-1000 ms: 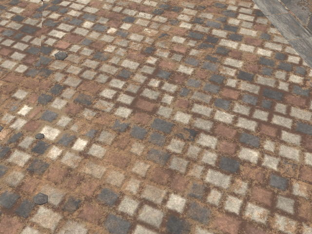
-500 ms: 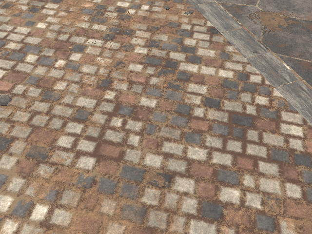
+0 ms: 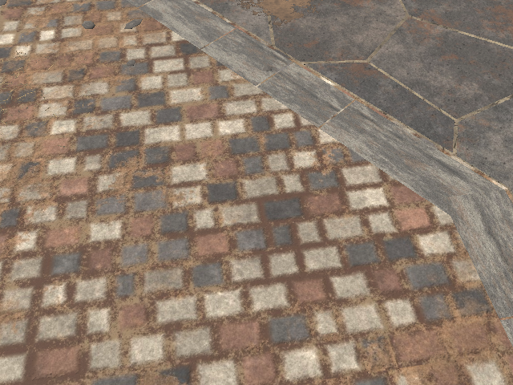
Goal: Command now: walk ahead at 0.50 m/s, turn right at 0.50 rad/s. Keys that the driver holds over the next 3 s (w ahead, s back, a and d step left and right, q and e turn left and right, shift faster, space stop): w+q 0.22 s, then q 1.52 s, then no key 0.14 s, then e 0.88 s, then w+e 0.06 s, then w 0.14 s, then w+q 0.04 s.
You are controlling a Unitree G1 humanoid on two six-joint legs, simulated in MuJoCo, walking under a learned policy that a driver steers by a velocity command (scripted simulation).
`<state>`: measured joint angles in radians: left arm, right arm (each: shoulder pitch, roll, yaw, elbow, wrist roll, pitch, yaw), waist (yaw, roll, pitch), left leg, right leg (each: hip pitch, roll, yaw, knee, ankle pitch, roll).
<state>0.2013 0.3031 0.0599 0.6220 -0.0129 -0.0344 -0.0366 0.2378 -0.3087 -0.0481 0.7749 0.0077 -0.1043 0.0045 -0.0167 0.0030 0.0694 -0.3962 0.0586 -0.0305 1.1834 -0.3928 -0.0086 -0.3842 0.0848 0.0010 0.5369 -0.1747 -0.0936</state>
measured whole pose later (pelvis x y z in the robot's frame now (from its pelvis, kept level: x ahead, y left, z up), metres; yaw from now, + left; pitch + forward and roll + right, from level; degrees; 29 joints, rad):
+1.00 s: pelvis +0.36 +0.02 +0.01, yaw +25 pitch +2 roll +1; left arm 0.17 0.26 0.05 0.68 0.02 -0.01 0.04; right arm 0.19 -0.36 -0.10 0.66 0.02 0.06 -0.02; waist 0.01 0.05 0.03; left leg -0.54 -0.08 -0.09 1.12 -0.44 -0.07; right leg -0.29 -0.02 0.01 0.48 -0.22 0.00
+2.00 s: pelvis +0.35 +0.04 +0.01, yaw +55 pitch +0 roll +0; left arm 0.18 0.25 0.05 0.72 0.00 0.00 0.01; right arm 0.18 -0.29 -0.07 0.68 0.00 0.06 -0.03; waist 0.02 0.02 0.06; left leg -0.30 0.00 -0.09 0.68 -0.39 -0.10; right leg -0.24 -0.01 0.02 0.47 -0.24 -0.01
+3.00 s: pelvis +0.38 +0.06 +0.01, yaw +25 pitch +1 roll +0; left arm 0.22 0.31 0.05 0.64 -0.02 0.01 0.02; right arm 0.25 -0.29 -0.07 0.76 0.00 -0.07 0.01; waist -0.01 -0.04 -0.01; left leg -0.20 -0.04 -0.05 0.46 -0.28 0.02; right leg -0.40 0.12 0.17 0.87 -0.45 -0.03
